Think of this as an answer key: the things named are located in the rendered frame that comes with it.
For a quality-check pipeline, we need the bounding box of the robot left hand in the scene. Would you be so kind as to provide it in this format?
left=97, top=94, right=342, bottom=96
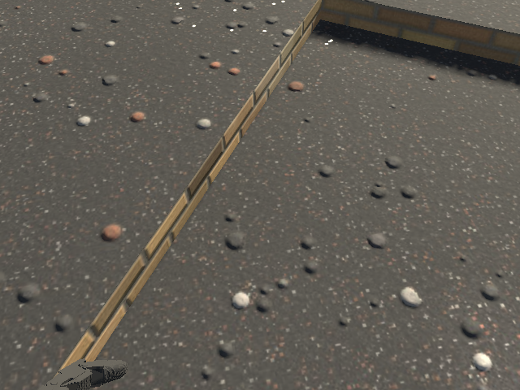
left=37, top=359, right=128, bottom=390

